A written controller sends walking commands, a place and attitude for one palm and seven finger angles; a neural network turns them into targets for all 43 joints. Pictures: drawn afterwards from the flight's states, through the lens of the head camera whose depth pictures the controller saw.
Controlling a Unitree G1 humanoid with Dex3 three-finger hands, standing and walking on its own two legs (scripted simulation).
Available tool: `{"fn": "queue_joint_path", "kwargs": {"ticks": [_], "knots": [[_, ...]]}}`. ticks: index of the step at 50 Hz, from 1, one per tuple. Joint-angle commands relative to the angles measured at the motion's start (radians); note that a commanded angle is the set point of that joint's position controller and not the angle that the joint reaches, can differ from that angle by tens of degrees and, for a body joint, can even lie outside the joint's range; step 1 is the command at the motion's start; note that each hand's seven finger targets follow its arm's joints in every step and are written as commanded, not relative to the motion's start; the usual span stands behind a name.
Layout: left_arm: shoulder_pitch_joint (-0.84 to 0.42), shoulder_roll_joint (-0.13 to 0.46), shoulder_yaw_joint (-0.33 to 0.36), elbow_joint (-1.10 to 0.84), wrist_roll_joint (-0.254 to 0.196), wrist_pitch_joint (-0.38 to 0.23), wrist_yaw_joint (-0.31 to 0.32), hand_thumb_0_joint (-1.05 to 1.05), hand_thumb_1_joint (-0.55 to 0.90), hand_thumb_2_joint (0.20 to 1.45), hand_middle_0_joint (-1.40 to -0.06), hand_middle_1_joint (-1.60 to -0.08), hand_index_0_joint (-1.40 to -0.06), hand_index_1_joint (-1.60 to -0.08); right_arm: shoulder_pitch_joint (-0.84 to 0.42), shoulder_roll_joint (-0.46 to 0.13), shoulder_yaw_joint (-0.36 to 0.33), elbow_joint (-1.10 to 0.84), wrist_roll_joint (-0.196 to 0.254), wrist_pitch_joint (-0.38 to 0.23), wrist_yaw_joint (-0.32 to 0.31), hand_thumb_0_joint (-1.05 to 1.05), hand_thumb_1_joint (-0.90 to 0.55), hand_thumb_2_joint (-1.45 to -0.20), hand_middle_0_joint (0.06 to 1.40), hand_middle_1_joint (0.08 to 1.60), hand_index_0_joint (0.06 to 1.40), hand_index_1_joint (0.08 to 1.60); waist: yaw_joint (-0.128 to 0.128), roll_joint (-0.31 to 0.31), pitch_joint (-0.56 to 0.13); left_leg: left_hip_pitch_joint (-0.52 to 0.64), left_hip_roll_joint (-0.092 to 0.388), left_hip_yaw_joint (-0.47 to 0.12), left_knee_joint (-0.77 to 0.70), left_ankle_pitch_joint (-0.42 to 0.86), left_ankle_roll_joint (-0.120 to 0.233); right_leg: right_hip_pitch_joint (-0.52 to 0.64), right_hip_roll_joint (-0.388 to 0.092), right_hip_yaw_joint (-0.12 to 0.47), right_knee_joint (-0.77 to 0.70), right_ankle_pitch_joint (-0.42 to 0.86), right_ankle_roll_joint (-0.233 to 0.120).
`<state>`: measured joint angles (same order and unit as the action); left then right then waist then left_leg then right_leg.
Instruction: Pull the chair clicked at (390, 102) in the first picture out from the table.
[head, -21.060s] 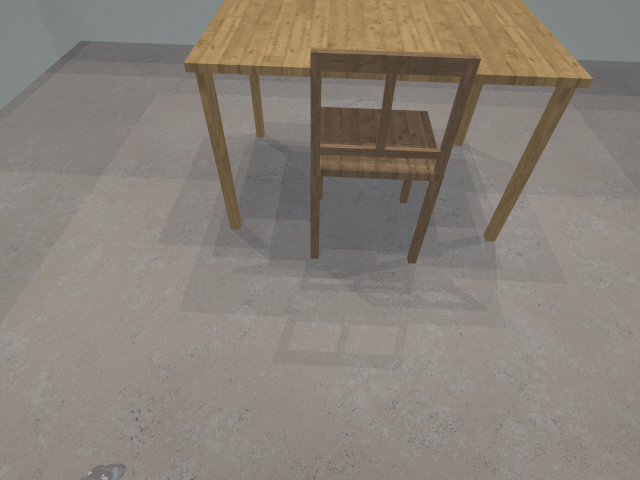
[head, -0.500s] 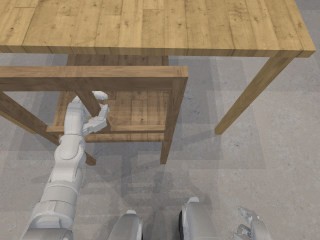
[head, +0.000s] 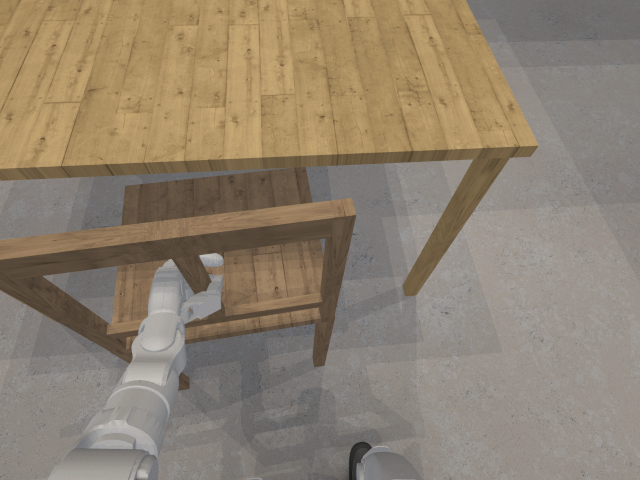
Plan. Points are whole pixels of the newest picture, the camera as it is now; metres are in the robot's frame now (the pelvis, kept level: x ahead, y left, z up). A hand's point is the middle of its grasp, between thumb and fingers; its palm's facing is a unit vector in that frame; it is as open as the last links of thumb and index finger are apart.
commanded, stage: step backward, pulling the chair out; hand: left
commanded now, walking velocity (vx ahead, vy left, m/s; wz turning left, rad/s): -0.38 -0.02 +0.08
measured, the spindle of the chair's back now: (202, 286) +0.38 +0.17 -0.09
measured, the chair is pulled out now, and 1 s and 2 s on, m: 0.08 0.19 0.23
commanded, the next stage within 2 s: none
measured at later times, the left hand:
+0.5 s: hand (229, 359) +0.27 +0.12 -0.07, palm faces +0.09 -0.98 -0.15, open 5.5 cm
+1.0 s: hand (229, 373) +0.25 +0.11 -0.07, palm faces +0.11 -0.97 -0.20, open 5.6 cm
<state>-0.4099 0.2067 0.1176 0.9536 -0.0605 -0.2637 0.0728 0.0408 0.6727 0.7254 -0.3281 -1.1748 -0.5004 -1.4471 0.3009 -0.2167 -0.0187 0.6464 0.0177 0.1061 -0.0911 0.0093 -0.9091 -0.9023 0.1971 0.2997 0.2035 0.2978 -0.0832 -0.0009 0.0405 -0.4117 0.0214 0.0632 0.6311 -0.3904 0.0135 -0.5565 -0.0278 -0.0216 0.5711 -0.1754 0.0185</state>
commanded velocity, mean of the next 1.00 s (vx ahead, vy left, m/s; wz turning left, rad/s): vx -0.38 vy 0.02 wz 0.05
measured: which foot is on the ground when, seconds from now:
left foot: down 0.00-1.00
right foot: down 0.00-1.00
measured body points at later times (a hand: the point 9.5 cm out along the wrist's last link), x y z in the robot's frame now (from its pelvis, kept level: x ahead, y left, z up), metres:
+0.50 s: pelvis -0.07 -0.02 -0.01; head +0.00 -0.03 +0.44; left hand +0.26 +0.17 -0.06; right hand +0.03 -0.29 -0.13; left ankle -0.05 +0.10 -0.73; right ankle +0.05 -0.14 -0.73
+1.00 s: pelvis -0.09 -0.03 -0.02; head -0.03 -0.06 +0.43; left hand +0.24 +0.17 -0.05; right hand +0.00 -0.28 -0.16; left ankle -0.05 +0.10 -0.72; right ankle +0.05 -0.14 -0.73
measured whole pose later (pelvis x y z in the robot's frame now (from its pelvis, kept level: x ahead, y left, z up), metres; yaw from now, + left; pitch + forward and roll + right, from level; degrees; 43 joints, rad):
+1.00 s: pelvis -0.09 -0.03 -0.02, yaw +2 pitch +3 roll +3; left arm -0.43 0.15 0.03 1.05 -0.07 -0.25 0.12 0.02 0.60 0.77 -0.35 -1.16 -0.50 -1.45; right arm 0.27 -0.23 0.01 0.74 0.05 -0.03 -0.12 0.01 -0.91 -0.90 0.20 0.30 0.20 0.30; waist -0.04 0.00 0.07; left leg -0.47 -0.01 0.06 0.75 -0.35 -0.01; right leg -0.62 -0.07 -0.03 0.71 -0.14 -0.02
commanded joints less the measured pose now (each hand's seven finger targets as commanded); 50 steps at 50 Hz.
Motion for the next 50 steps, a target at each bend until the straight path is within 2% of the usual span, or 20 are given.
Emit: {"fn": "queue_joint_path", "kwargs": {"ticks": [1,5,7,11,12,21,22,24,28,31,34,36,38,41,42,43,45,46,49,50], "knots": [[-0.246,0.151,-0.015,-0.168,0.065,-0.05,0.015,0.0,0.9,0.9,-0.5,-1.45,-0.5,-1.45,0.066,-0.152,-0.054,-0.067,0.0,-0.037,-0.022,0.0,-0.9,-0.9,0.2,0.3,0.2,0.3,0.012,0.1,-0.469,0.134,0.151,-0.096,-0.013,0.739,-0.059,0.311,-0.125,0.078,0.051,0.616,-0.066],[-0.213,0.157,-0.025,-0.143,0.054,-0.036,0.029,0.0,0.9,0.9,-0.5,-1.45,-0.5,-1.45,0.051,-0.153,-0.044,-0.057,0.014,-0.041,-0.033,0.0,-0.9,-0.9,0.2,0.3,0.2,0.3,0.016,0.025,-0.502,0.04,0.088,-0.081,-0.01,0.382,-0.061,0.368,-0.205,0.134,0.026,0.684,-0.097],[-0.202,0.169,-0.024,-0.157,0.051,-0.026,0.036,0.0,0.9,0.9,-0.5,-1.45,-0.5,-1.45,0.036,-0.161,-0.04,-0.062,0.018,-0.039,-0.041,0.0,-0.9,-0.9,0.2,0.3,0.2,0.3,0.019,0.034,-0.518,0.028,0.082,-0.088,-0.04,0.352,-0.052,0.372,-0.199,0.122,0.024,0.626,-0.086],[-0.213,0.134,-0.062,-0.193,0.043,-0.025,0.044,0.0,0.9,0.9,-0.5,-1.45,-0.5,-1.45,-0.002,-0.154,-0.026,-0.074,0.022,-0.039,-0.044,0.0,-0.9,-0.9,0.2,0.3,0.2,0.3,0.025,0.063,-0.477,0.014,0.097,-0.102,-0.102,0.321,-0.029,0.336,-0.141,0.081,0.014,0.392,-0.044],[-0.219,0.154,-0.048,-0.198,0.043,-0.026,0.049,0.0,0.9,0.9,-0.5,-1.45,-0.5,-1.45,-0.006,-0.163,-0.028,-0.076,0.022,-0.039,-0.047,0.0,-0.9,-0.9,0.2,0.3,0.2,0.3,0.028,0.078,-0.47,0.009,0.1,-0.108,-0.115,0.313,-0.024,0.337,-0.129,0.073,0.013,0.349,-0.038],[-0.32,0.106,-0.107,-0.155,0.038,-0.036,0.062,0.0,0.9,0.9,-0.5,-1.45,-0.5,-1.45,-0.014,-0.16,-0.017,-0.061,0.036,-0.088,-0.052,0.0,-0.9,-0.9,0.2,0.3,0.2,0.3,0.036,0.091,-0.349,-0.043,0.107,-0.11,-0.147,0.121,0.002,0.26,-0.096,0.069,0.003,0.01,-0.023],[-0.338,0.131,-0.089,-0.148,0.04,-0.038,0.066,0.0,0.9,0.9,-0.5,-1.45,-0.5,-1.45,-0.011,-0.168,-0.021,-0.054,0.036,-0.095,-0.056,0.0,-0.9,-0.9,0.2,0.3,0.2,0.3,0.037,0.082,-0.338,-0.051,0.109,-0.117,-0.15,0.111,0.004,0.258,-0.092,0.067,0.002,-0.007,-0.022],[-0.343,0.112,-0.107,-0.131,0.038,-0.041,0.065,0.0,0.9,0.9,-0.5,-1.45,-0.5,-1.45,-0.009,-0.16,-0.018,-0.045,0.038,-0.11,-0.053,0.0,-0.9,-0.9,0.2,0.3,0.2,0.3,0.041,0.052,-0.319,-0.059,0.096,-0.105,-0.126,0.068,0.004,0.242,-0.109,0.091,-0.018,-0.046,-0.027],[-0.328,0.13,-0.098,-0.081,0.039,-0.047,0.071,0.0,0.9,0.9,-0.5,-1.45,-0.5,-1.45,0.023,-0.166,-0.024,-0.015,0.042,-0.135,-0.046,0.0,-0.9,-0.9,0.2,0.3,0.2,0.3,0.04,-0.068,-0.317,0.0,0.019,-0.087,-0.028,-0.053,-0.011,0.185,-0.194,0.195,-0.196,-0.159,-0.069],[-0.329,0.121,-0.105,-0.072,0.041,-0.05,0.074,0.0,0.9,0.9,-0.5,-1.45,-0.5,-1.45,0.021,-0.166,-0.022,0.002,0.04,-0.151,-0.04,0.0,-0.9,-0.9,0.2,0.3,0.2,0.3,0.04,-0.078,-0.343,0.05,0.013,-0.086,-0.023,-0.044,-0.012,0.19,-0.22,0.2,-0.241,-0.196,-0.073],[-0.336,0.123,-0.102,-0.077,0.042,-0.055,0.076,0.0,0.9,0.9,-0.5,-1.45,-0.5,-1.45,0.008,-0.175,-0.016,0.005,0.041,-0.165,-0.046,0.0,-0.9,-0.9,0.2,0.3,0.2,0.3,0.046,-0.001,-0.344,0.028,0.066,-0.121,-0.126,0.014,0.003,0.214,-0.148,0.114,-0.147,-0.153,-0.034],[-0.346,0.102,-0.121,-0.098,0.04,-0.059,0.076,0.0,0.9,0.9,-0.5,-1.45,-0.5,-1.45,-0.008,-0.172,-0.009,-0.011,0.043,-0.172,-0.048,0.0,-0.9,-0.9,0.2,0.3,0.2,0.3,0.051,0.046,-0.33,-0.024,0.099,-0.136,-0.173,-0.009,0.014,0.23,-0.115,0.088,-0.082,-0.191,-0.022],[-0.347,0.103,-0.111,-0.105,0.039,-0.056,0.079,0.0,0.9,0.9,-0.5,-1.45,-0.5,-1.45,-0.017,-0.177,-0.007,-0.015,0.042,-0.174,-0.055,0.0,-0.9,-0.9,0.2,0.3,0.2,0.3,0.056,0.125,-0.312,-0.076,0.143,-0.164,-0.224,0.057,0.027,0.265,-0.07,0.048,0.046,-0.115,-0.017],[-0.368,0.087,-0.115,-0.123,0.038,-0.053,0.069,0.0,0.9,0.9,-0.5,-1.45,-0.5,-1.45,-0.016,-0.164,-0.014,-0.015,0.032,-0.173,-0.057,0.0,-0.9,-0.9,0.2,0.3,0.2,0.3,0.055,0.116,-0.35,-0.032,0.169,-0.154,-0.16,0.294,0.022,0.28,-0.069,0.051,0.117,0.084,-0.019],[-0.371,0.104,-0.101,-0.122,0.043,-0.048,0.067,0.0,0.9,0.9,-0.5,-1.45,-0.5,-1.45,-0.019,-0.167,-0.018,-0.012,0.026,-0.172,-0.059,0.0,-0.9,-0.9,0.2,0.3,0.2,0.3,0.054,0.116,-0.351,-0.046,0.17,-0.155,-0.159,0.297,0.019,0.293,-0.073,0.053,0.129,0.09,-0.019],[-0.371,0.099,-0.106,-0.122,0.046,-0.046,0.064,0.0,0.9,0.9,-0.5,-1.45,-0.5,-1.45,-0.025,-0.166,-0.017,-0.015,0.027,-0.169,-0.056,0.0,-0.9,-0.9,0.2,0.3,0.2,0.3,0.055,0.14,-0.321,-0.096,0.171,-0.15,-0.164,0.222,0.018,0.287,-0.078,0.059,0.146,0.036,-0.027],[-0.369,0.096,-0.108,-0.122,0.046,-0.044,0.064,0.0,0.9,0.9,-0.5,-1.45,-0.5,-1.45,-0.027,-0.16,-0.015,-0.02,0.031,-0.17,-0.052,0.0,-0.9,-0.9,0.2,0.3,0.2,0.3,0.063,0.098,-0.268,-0.191,0.155,-0.149,-0.145,0.04,0.023,0.289,-0.099,0.096,0.138,-0.065,-0.048],[-0.361,0.106,-0.099,-0.113,0.046,-0.045,0.067,0.0,0.9,0.9,-0.5,-1.45,-0.5,-1.45,-0.013,-0.158,-0.019,-0.017,0.033,-0.173,-0.052,0.0,-0.9,-0.9,0.2,0.3,0.2,0.3,0.061,0.031,-0.272,-0.188,0.123,-0.134,-0.098,-0.022,0.016,0.271,-0.126,0.139,0.09,-0.088,-0.062],[-0.326,0.14,-0.077,-0.068,0.047,-0.038,0.069,0.0,0.9,0.9,-0.5,-1.45,-0.5,-1.45,0.039,-0.156,-0.032,0.011,0.029,-0.175,-0.042,0.0,-0.9,-0.9,0.2,0.3,0.2,0.3,0.05,-0.183,-0.311,-0.037,-0.006,-0.088,0.106,-0.15,-0.022,0.173,-0.261,0.32,-0.222,-0.226,-0.111],[-0.322,0.141,-0.075,-0.058,0.046,-0.032,0.071,0.0,0.9,0.9,-0.5,-1.45,-0.5,-1.45,0.041,-0.154,-0.032,0.018,0.032,-0.174,-0.035,0.0,-0.9,-0.9,0.2,0.3,0.2,0.3,0.049,-0.223,-0.333,0.017,-0.031,-0.073,0.173,-0.136,-0.03,0.177,-0.306,0.337,-0.283,-0.253,-0.128]]}}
